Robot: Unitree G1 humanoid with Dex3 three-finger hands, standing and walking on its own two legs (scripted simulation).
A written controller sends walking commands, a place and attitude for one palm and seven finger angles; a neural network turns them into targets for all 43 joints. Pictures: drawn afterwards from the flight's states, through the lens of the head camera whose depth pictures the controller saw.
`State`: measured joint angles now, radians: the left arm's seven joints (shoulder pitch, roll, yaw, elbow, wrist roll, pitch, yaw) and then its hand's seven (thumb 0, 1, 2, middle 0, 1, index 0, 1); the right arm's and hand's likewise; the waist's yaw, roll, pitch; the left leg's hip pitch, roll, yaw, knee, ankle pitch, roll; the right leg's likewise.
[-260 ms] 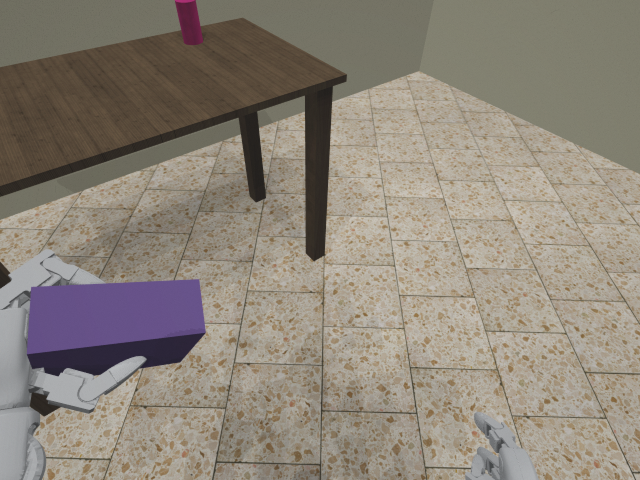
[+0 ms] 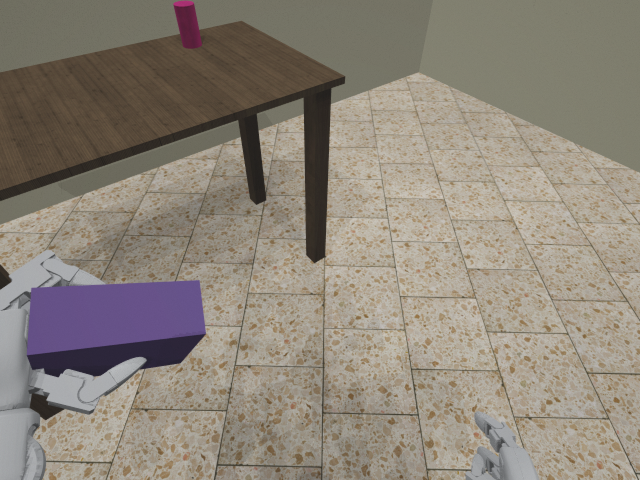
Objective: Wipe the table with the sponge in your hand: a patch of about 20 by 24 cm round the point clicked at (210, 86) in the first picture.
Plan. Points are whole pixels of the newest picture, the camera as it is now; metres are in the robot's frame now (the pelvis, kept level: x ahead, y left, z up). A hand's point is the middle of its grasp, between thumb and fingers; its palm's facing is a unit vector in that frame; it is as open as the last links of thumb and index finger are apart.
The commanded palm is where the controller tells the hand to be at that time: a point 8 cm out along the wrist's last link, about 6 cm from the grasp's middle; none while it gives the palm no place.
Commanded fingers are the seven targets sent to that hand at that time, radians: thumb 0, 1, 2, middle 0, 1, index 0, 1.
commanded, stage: look at it before walking up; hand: left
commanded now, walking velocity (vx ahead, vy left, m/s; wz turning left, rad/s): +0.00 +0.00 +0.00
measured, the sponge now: (144, 329) +0.23 +0.19 +0.14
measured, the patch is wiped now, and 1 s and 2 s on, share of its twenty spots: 0.00 0.00 0.00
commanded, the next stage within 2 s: walk to a spot facing it in 0.14 s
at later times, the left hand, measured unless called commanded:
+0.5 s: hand (113, 313) +0.24 +0.22 +0.15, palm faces +0.40 -0.83 -0.39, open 9.7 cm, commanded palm +0.19 +0.25 +0.18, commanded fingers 0.00 0.10 1.30 -1.20 -1.60 -1.20 -1.60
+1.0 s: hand (217, 204) +0.40 +0.16 +0.16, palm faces +0.20 -0.89 -0.40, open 9.7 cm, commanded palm +0.35 +0.20 +0.18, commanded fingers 0.00 0.10 1.30 -1.20 -1.60 -1.20 -1.60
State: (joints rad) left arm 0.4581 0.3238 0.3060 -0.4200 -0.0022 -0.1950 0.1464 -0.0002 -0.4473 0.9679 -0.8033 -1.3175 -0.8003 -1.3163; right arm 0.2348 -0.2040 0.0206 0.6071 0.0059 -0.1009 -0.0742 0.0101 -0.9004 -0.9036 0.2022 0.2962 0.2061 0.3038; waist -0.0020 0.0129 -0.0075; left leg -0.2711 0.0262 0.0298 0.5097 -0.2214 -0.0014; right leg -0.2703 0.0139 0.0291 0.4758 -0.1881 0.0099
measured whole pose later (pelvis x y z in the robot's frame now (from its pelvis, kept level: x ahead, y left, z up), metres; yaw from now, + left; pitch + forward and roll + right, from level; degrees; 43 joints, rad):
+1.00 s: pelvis +0.12 -0.03 -0.01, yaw -14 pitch +0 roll +1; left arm 0.44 0.37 0.36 -0.44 0.00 -0.22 0.15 0.00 -0.45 0.97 -0.81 -1.32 -0.80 -1.32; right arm 0.22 -0.20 0.01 0.60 -0.01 -0.08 -0.08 0.01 -0.90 -0.90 0.20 0.30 0.20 0.30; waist -0.01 -0.04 0.00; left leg -0.27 0.08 0.21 0.58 -0.29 0.01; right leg -0.38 0.01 -0.02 1.04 -0.47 -0.02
